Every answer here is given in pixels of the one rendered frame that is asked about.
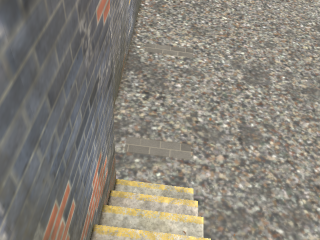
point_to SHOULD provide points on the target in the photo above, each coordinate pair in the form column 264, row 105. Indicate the stairs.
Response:
column 148, row 211

